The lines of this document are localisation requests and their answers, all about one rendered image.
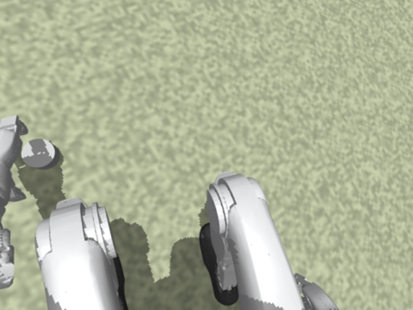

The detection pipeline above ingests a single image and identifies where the left robot arm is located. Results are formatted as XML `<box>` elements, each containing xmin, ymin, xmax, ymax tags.
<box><xmin>0</xmin><ymin>164</ymin><xmax>14</xmax><ymax>289</ymax></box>

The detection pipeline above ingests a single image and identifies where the right robot foot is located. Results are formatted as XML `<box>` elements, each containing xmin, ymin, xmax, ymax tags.
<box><xmin>199</xmin><ymin>223</ymin><xmax>239</xmax><ymax>305</ymax></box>

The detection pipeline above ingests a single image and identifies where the tin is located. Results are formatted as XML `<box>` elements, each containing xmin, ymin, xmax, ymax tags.
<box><xmin>21</xmin><ymin>139</ymin><xmax>60</xmax><ymax>170</ymax></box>

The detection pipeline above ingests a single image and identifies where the right robot hand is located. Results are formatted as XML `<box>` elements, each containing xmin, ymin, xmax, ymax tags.
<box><xmin>294</xmin><ymin>273</ymin><xmax>339</xmax><ymax>310</ymax></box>

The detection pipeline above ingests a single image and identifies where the left robot foot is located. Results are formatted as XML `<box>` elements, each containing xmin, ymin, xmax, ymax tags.
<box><xmin>113</xmin><ymin>254</ymin><xmax>128</xmax><ymax>310</ymax></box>

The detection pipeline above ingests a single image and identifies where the left robot hand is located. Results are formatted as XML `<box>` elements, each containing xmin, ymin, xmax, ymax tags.
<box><xmin>0</xmin><ymin>115</ymin><xmax>28</xmax><ymax>202</ymax></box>

